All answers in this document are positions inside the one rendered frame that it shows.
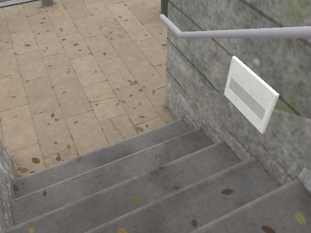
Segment stairs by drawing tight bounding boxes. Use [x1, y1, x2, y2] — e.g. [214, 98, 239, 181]
[6, 118, 311, 233]

